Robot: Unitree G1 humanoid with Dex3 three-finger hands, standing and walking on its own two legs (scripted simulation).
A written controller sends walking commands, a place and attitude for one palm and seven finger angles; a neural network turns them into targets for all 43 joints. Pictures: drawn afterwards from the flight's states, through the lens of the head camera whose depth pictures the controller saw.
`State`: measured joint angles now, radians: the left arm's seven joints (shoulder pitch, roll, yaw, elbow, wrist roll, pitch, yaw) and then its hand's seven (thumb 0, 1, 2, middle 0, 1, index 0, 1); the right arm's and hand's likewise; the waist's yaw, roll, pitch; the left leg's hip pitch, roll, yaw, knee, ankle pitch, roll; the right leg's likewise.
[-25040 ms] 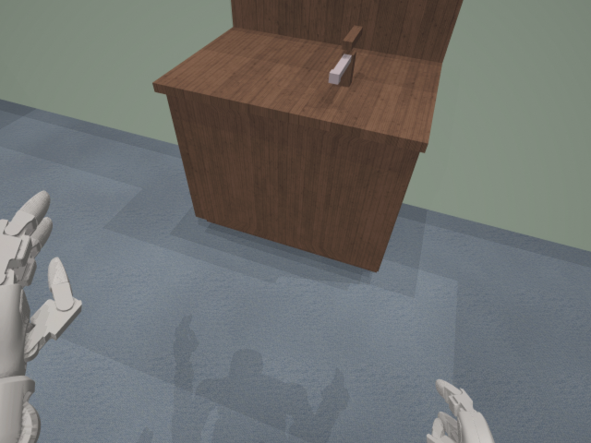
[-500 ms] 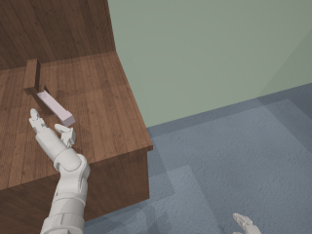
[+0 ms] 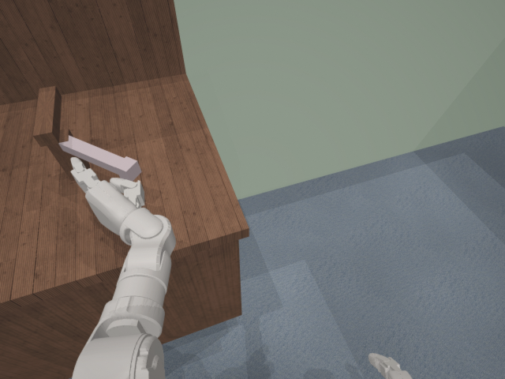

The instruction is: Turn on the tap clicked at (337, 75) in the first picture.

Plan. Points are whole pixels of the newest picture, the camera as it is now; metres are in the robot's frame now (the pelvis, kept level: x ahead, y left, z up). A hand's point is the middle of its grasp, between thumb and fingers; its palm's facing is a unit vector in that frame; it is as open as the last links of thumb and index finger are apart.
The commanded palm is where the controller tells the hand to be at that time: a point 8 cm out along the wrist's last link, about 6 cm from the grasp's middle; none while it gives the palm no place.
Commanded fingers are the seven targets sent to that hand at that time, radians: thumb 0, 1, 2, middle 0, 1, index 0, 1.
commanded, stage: push the lever round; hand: left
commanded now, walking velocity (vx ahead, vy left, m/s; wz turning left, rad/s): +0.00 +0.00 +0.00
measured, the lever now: (128, 169) +0.44 +0.23 +0.08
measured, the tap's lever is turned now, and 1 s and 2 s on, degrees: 44 72 76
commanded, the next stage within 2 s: lift the hand up off the lever in 0.90 s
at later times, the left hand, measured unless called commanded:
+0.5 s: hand (151, 173) +0.44 +0.19 +0.07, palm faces +0.85 -0.52 -0.11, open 7.7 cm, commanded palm +0.39 +0.20 +0.08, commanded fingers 0.00 0.90 0.90 -0.15 -0.15 -0.15 -0.15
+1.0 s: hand (160, 160) +0.47 +0.18 +0.07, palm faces +0.86 -0.50 -0.13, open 8.0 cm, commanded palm +0.42 +0.20 +0.08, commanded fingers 0.00 0.90 0.90 -0.15 -0.15 -0.15 -0.15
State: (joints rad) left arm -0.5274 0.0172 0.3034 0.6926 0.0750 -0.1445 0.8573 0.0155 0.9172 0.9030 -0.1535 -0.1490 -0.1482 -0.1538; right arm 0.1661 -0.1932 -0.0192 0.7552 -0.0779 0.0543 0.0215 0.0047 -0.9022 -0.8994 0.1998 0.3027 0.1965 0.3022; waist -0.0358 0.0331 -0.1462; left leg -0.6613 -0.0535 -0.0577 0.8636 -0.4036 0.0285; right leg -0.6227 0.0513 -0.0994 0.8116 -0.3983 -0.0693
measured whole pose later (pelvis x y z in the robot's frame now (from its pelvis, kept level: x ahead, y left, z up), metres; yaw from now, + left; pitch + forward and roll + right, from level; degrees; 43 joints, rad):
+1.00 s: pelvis +0.00 -0.03 -0.01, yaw +0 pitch +17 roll +0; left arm -0.82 0.14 0.52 1.02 0.17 -0.17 0.96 0.02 0.91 0.90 -0.15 -0.15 -0.11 -0.15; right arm 0.26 -0.21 -0.04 0.78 -0.11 0.04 0.06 0.00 -0.90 -0.90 0.20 0.30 0.20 0.30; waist -0.12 0.03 -0.17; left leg -0.75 -0.03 -0.07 0.87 -0.40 -0.01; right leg -0.73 0.07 -0.12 0.84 -0.41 -0.11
